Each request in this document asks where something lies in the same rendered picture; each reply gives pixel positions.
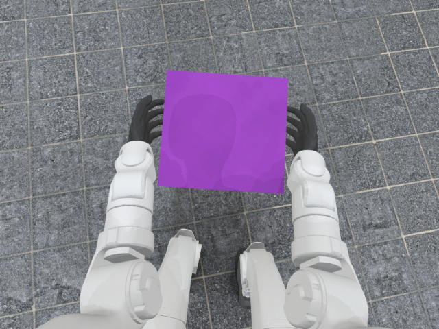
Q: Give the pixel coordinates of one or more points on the robot right forearm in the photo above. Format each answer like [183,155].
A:
[317,241]

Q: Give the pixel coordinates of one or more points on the left robot hand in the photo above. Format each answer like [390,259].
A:
[141,126]

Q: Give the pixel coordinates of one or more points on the robot shin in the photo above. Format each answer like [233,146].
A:
[255,245]
[183,232]

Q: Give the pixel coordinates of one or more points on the robot left forearm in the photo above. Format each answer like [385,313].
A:
[127,232]

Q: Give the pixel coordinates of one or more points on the robot left shin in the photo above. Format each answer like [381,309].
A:
[183,232]

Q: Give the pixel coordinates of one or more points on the carton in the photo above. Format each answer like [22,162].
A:
[224,132]

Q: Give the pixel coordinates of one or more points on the robot right shin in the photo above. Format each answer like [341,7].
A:
[255,245]

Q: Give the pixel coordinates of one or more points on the robot right upper arm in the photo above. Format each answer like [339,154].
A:
[316,299]

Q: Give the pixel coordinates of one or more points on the robot left upper arm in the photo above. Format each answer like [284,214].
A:
[117,296]

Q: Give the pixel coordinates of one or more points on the right robot hand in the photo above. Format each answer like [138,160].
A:
[306,138]

